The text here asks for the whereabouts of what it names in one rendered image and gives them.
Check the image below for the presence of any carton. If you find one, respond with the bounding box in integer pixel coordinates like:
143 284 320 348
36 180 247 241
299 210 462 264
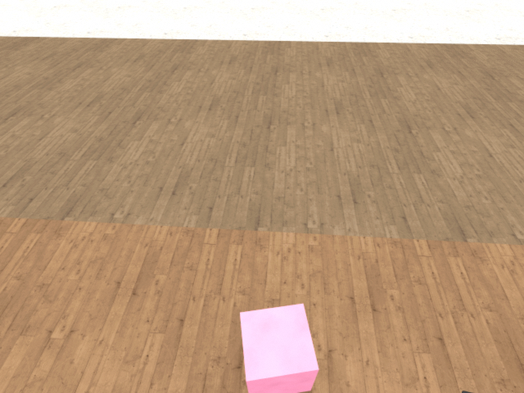
240 304 319 393

